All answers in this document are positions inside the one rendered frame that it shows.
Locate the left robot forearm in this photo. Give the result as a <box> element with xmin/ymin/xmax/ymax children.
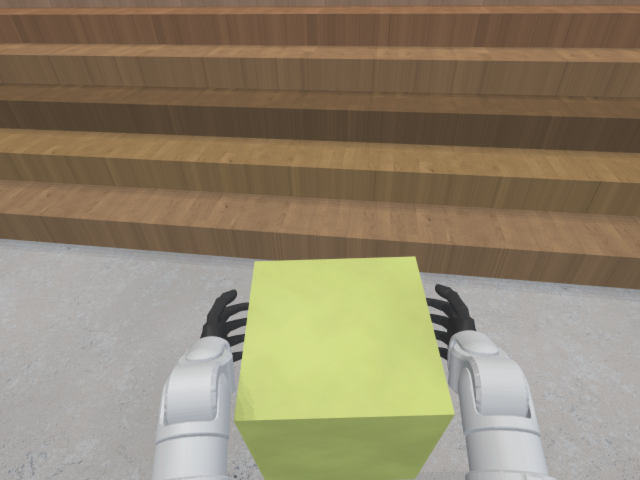
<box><xmin>151</xmin><ymin>336</ymin><xmax>236</xmax><ymax>480</ymax></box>

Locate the right robot forearm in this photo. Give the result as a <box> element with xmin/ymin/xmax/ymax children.
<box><xmin>447</xmin><ymin>330</ymin><xmax>557</xmax><ymax>480</ymax></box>

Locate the robot right hand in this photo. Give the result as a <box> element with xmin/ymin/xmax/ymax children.
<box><xmin>426</xmin><ymin>284</ymin><xmax>476</xmax><ymax>360</ymax></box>

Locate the robot left hand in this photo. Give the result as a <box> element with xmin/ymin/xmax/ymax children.
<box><xmin>200</xmin><ymin>289</ymin><xmax>249</xmax><ymax>362</ymax></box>

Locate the carton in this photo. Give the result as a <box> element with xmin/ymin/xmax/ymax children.
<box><xmin>234</xmin><ymin>256</ymin><xmax>455</xmax><ymax>480</ymax></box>

